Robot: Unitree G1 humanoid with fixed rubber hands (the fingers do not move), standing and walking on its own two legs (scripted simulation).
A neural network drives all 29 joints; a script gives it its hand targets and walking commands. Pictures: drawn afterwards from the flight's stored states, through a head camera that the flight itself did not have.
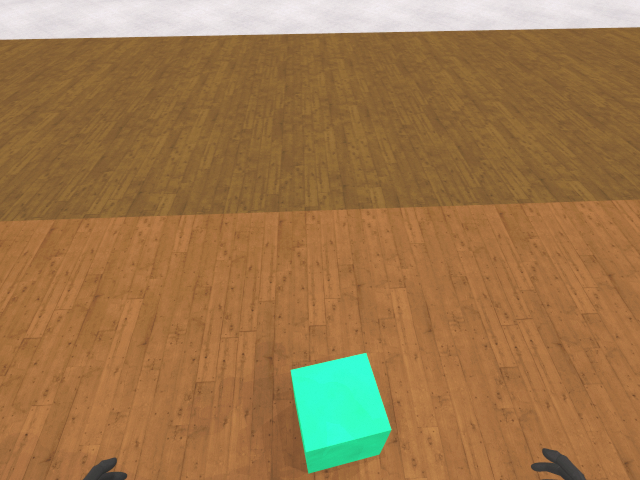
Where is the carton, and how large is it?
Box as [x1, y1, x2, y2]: [291, 353, 390, 473]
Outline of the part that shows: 365,353 291,370 295,403 308,473 379,454 390,431 390,427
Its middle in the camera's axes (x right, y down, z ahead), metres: +0.05 +0.49 +1.07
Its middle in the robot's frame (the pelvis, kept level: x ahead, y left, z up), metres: +0.39 -0.04 -0.66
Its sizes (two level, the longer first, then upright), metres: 0.210 0.200 0.250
